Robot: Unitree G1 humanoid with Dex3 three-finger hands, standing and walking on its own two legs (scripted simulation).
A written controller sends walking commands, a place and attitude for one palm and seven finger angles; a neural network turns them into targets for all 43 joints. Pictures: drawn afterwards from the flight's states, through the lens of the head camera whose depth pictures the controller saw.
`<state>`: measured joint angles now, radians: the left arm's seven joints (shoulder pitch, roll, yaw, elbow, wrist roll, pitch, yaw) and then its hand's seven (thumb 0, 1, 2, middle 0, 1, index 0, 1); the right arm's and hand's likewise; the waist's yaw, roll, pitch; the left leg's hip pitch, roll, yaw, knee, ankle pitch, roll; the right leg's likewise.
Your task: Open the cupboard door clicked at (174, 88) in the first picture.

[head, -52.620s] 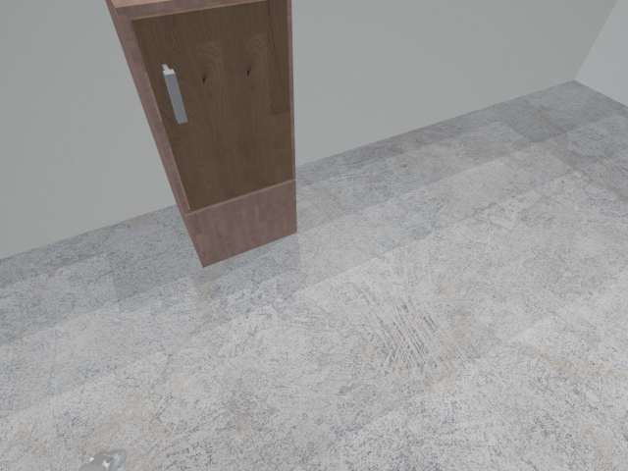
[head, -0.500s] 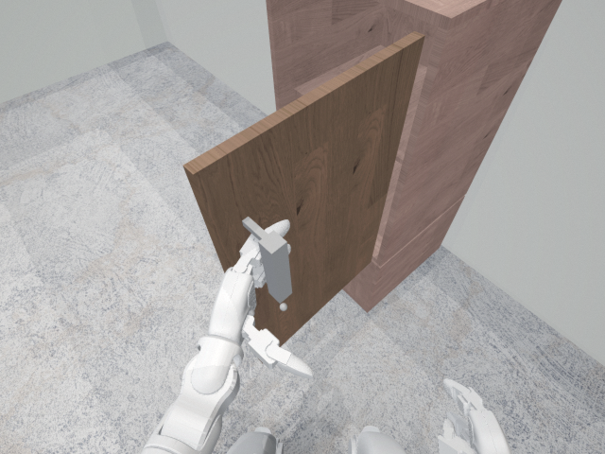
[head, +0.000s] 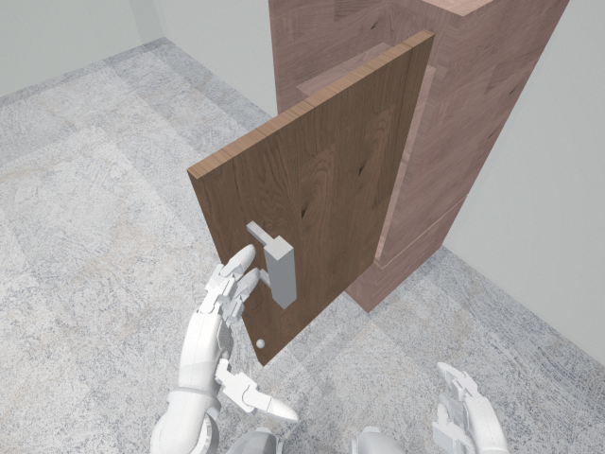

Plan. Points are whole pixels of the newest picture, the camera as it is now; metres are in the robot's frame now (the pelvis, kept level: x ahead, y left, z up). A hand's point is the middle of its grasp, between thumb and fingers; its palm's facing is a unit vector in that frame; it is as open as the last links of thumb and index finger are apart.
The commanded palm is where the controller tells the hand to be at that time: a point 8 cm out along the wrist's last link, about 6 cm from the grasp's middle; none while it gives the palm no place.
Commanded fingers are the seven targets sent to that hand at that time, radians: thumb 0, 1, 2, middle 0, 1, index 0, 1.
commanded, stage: slide the hand sideways off the handle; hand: left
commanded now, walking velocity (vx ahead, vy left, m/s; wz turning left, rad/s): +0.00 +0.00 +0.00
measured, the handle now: (270, 265) +0.34 +0.07 +0.06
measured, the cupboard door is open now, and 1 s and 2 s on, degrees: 93 92 92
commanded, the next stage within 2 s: draw the hand back to the body in 0.50 s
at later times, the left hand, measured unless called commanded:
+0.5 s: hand (212, 381) +0.20 +0.11 +0.06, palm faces -0.02 -1.00 -0.02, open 16.2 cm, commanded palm +0.18 +0.17 +0.06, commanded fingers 0.00 -0.50 0.30 -0.15 -0.30 -0.15 -0.30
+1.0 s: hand (154, 375) +0.19 +0.16 +0.11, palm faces -0.03 -1.00 -0.06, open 16.3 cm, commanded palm +0.16 +0.22 +0.13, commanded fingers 0.00 -0.47 0.31 -0.15 -0.30 -0.15 -0.30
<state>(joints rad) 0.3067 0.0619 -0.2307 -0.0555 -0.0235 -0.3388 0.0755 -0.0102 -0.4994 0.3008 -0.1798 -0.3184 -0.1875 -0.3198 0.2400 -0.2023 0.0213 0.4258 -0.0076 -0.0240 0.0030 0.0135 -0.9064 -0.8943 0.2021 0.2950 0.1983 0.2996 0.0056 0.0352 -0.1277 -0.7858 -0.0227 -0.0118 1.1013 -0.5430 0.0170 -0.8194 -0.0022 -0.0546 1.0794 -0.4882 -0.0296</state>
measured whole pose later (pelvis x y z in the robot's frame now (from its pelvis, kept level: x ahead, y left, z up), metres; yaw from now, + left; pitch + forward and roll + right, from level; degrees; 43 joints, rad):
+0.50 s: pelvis +0.01 -0.01 -0.01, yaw +1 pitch +15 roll -1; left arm 0.56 0.14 -0.07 -0.23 -0.14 -0.41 -0.10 -0.01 -0.50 0.30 -0.15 -0.31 -0.17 -0.31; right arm 0.25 -0.23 0.00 0.41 0.00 -0.07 -0.02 0.01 -0.91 -0.89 0.20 0.29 0.20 0.30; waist 0.02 0.04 -0.15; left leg -0.85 -0.01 -0.04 1.17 -0.58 0.00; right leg -0.88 0.01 -0.09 1.14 -0.53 -0.05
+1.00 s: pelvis +0.01 +0.00 +0.01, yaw +0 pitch +10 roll -2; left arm 0.60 0.22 0.05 -0.34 -0.22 -0.21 -0.17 -0.01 -0.50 0.30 -0.15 -0.30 -0.15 -0.30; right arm 0.30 -0.23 0.03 0.39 0.04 -0.07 -0.07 0.02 -0.90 -0.89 0.20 0.30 0.20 0.30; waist 0.01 0.05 -0.15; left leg -0.67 -0.01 -0.04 1.04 -0.53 0.02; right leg -0.68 0.01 -0.08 0.98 -0.46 -0.03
